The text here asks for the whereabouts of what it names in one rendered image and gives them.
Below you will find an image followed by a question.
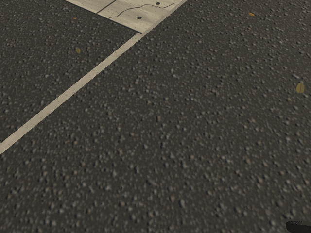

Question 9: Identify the robot right hand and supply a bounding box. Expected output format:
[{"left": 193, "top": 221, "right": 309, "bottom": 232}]
[{"left": 286, "top": 220, "right": 311, "bottom": 233}]

